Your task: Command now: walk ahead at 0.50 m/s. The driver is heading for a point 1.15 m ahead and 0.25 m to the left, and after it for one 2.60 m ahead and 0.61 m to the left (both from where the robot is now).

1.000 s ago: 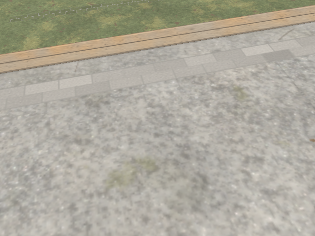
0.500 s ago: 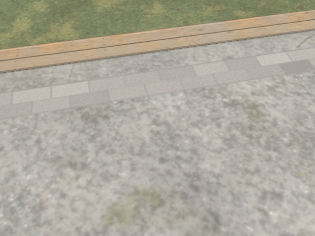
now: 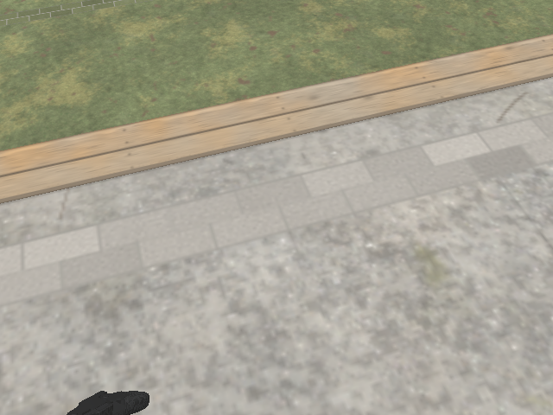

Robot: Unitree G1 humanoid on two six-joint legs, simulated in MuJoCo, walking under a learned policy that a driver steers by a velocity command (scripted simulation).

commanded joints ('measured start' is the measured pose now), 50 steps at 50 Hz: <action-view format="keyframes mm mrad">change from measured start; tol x32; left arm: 1 477 268 79 72 8 10 16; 50 66 184 53 -150 4 -36 26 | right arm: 1 81 -15 20 -68 5 -50 14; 22 -487 -52 -6 -283 20 -25 54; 29 15 -251 -87 -220 16 -16 44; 50 -83 -157 -62 -293 15 9 -15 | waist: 1 179 -240 -480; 10 41 -48 -13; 23 119 -54 50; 29 -46 197 -403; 50 74 131 -68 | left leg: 1 -676 -67 -103 821 -95 5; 16 -681 125 -47 208 577 -2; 23 -733 75 -22 96 401 65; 26 -365 -44 72 59 341 125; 29 403 342 -858 -170 164 387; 36 -221 171 -364 -267 555 283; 50 -164 115 -446 -29 446 150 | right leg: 1 994 -417 796 -171 -109 -299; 8 311 -214 246 -376 43 -160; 21 580 -251 0 -368 137 -79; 26 589 -224 -106 67 713 -1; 28 -98 25 -76 741 -251 110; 30 -328 -2 151 882 -434 67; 50 190 15 108 -110 2 68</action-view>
